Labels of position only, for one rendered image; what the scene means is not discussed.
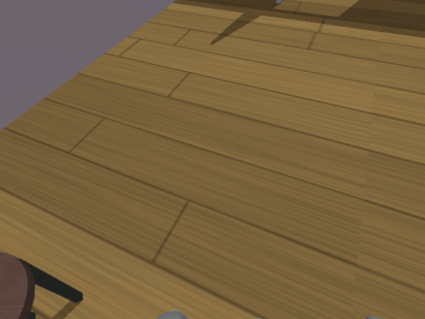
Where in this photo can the stool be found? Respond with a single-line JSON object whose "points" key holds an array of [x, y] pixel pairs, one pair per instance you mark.
{"points": [[17, 287]]}

